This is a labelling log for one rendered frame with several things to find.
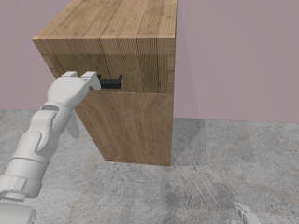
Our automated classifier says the cabinet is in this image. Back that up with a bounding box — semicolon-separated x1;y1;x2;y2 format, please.
32;0;178;167

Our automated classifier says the robot left forearm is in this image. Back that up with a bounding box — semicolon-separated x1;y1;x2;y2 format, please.
0;102;72;202

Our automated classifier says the right robot hand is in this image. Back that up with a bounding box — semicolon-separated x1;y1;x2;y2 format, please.
231;202;261;224

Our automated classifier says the handle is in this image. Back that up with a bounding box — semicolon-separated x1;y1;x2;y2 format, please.
97;74;123;89

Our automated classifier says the left robot upper arm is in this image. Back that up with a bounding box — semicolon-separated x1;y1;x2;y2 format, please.
0;203;36;224

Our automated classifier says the drawer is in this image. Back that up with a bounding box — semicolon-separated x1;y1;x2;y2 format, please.
48;53;168;94

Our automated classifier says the left robot hand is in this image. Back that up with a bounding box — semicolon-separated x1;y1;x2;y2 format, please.
47;71;101;138

